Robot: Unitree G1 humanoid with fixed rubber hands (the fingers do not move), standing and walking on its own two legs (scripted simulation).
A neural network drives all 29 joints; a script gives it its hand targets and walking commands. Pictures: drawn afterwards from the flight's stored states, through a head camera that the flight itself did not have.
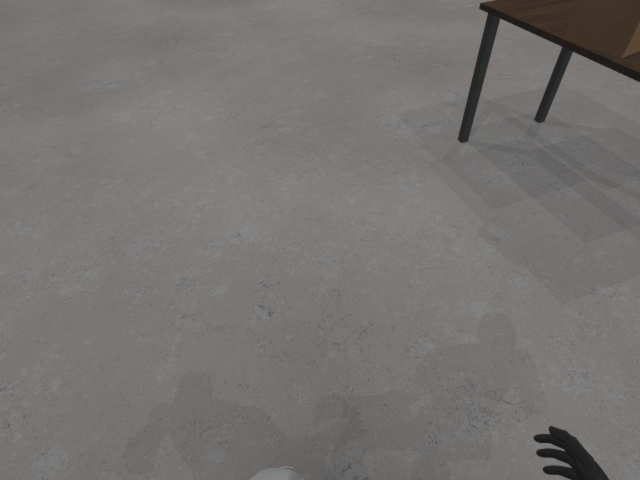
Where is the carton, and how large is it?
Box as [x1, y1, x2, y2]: [564, 0, 639, 57]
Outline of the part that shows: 578,1 564,39 618,57 623,57 639,50 639,0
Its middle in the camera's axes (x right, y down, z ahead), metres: +1.04 -0.79 +1.30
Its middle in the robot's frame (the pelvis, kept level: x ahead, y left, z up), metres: +1.59 -0.89 +0.02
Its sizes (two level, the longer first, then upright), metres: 0.247 0.214 0.196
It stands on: a table, 0.69 m high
